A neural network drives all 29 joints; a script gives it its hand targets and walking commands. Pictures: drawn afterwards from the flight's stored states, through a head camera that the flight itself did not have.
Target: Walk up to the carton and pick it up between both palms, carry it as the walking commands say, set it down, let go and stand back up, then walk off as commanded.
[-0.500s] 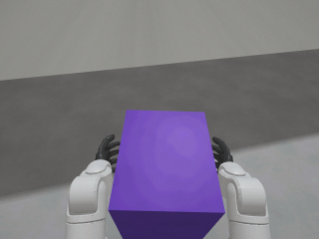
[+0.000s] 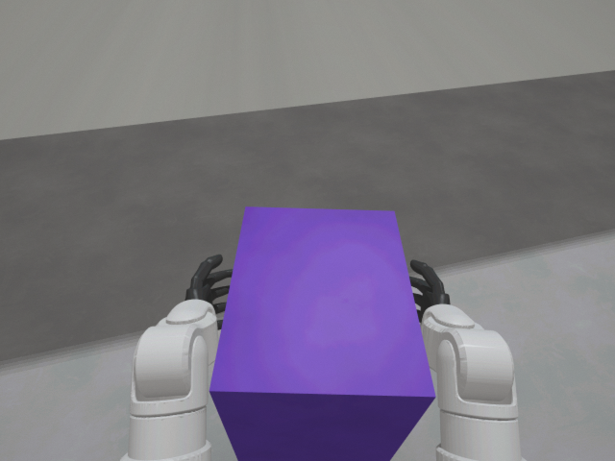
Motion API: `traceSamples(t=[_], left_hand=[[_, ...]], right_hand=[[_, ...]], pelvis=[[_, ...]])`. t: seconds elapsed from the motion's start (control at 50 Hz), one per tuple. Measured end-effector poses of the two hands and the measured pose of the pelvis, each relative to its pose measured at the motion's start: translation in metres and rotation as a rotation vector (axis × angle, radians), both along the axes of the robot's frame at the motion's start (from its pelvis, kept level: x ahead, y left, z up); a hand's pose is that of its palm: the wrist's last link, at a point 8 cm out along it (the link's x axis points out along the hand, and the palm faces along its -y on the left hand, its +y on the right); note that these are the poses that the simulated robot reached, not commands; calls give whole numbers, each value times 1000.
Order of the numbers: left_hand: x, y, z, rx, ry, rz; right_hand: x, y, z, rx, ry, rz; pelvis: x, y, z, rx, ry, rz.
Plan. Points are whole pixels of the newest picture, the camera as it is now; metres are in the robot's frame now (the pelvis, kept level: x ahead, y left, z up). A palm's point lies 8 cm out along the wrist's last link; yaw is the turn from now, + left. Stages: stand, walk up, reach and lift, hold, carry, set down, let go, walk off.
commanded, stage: carry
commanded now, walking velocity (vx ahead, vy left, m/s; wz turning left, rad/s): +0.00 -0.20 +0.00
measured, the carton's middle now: (315, 349) +0.27 +0.00 +0.01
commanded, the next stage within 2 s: none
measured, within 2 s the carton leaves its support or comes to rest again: neither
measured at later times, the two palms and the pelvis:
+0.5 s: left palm (258, 333) +0.25 +0.07 +0.09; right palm (497, 341) +0.25 -0.21 +0.08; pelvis -0.03 -0.07 +0.00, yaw +0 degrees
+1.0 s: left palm (349, 378) +0.20 -0.03 +0.10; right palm out of the picture +0.19 -0.31 +0.10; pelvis -0.09 -0.17 +0.01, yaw -1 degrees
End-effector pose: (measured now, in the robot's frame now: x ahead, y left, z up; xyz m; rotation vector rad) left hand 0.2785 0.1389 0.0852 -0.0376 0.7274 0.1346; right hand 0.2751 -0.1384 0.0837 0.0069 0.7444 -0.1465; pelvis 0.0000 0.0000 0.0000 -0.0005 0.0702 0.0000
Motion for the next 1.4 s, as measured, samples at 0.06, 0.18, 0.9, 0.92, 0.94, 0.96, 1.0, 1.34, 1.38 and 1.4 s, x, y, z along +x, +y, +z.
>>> traceSamples(t=[0.06,0.18,0.9,0.92,0.94,0.96,1.0,1.34,1.38,1.4], left_hand=[[-2,-3,0,-1,0,4],[-13,0,-2,-19,-3,25],[-76,-122,14,-34,-21,21],[-77,-129,16,-32,-29,20],[-78,-138,18,-29,-33,17],[-79,-147,19,-24,-36,14],[-82,-167,17,-13,-41,7],[-126,-247,2,-23,-30,14],[-136,-250,-3,-29,-5,24],[-141,-253,-3,-25,8,25]], right_hand=[[-1,-3,0,1,0,2],[-7,0,3,-17,-3,22],[-72,-122,23,-28,-20,17],[-73,-129,25,-25,-27,13],[-75,-138,25,-21,-32,10],[-77,-147,25,-17,-35,6],[-82,-168,20,-7,-39,0],[-121,-247,12,-18,-29,6],[-127,-250,9,-29,-5,23],[-131,-253,8,-28,8,27]], pelvis=[[-3,-5,0,-3,3,8],[-12,-8,1,5,5,16],[-78,-130,19,-52,10,-10],[-80,-136,19,-53,13,-13],[-82,-144,19,-53,16,-16],[-85,-152,18,-52,19,-19],[-88,-169,13,-42,20,-22],[-126,-251,1,-2,16,11],[-132,-258,4,1,15,7],[-135,-262,6,-4,12,4]])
